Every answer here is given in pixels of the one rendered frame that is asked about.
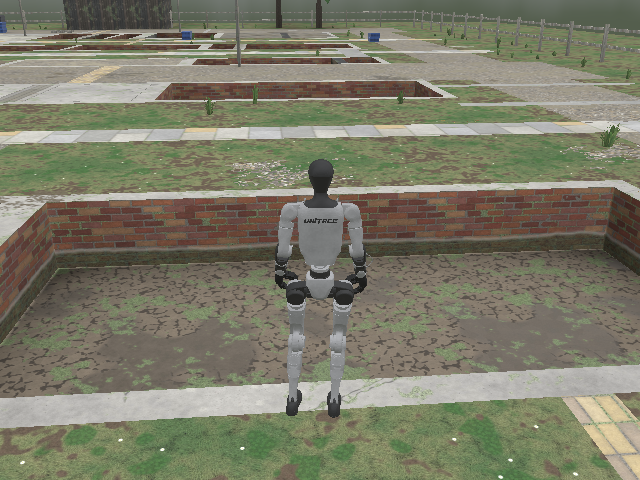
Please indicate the robot right upper arm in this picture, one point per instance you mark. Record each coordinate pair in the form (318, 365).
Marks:
(352, 213)

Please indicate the robot torso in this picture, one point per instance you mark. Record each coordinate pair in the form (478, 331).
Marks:
(320, 240)

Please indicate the robot left hand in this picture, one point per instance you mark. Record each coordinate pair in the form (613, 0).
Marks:
(288, 275)

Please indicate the robot left forearm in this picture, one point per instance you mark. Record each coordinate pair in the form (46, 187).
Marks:
(280, 263)

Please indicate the robot right forearm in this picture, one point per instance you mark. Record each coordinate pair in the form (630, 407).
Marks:
(359, 264)

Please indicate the robot left shin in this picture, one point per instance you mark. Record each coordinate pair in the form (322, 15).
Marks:
(294, 364)

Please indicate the robot left upper arm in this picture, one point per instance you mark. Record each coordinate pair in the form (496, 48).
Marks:
(288, 213)

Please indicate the robot right hand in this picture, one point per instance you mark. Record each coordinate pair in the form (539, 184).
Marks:
(354, 279)

